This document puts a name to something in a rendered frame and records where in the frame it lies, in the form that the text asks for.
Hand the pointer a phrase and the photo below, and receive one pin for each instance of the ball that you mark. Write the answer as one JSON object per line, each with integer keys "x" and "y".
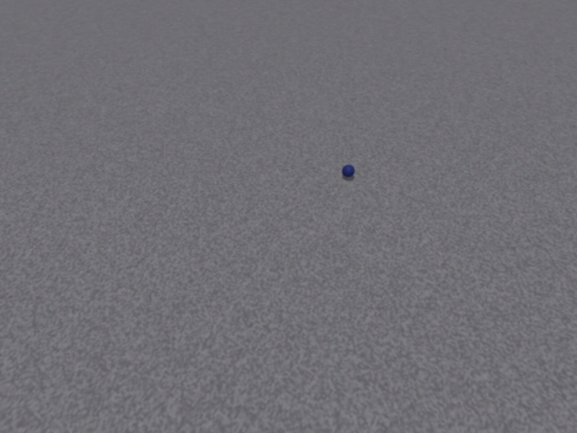
{"x": 348, "y": 170}

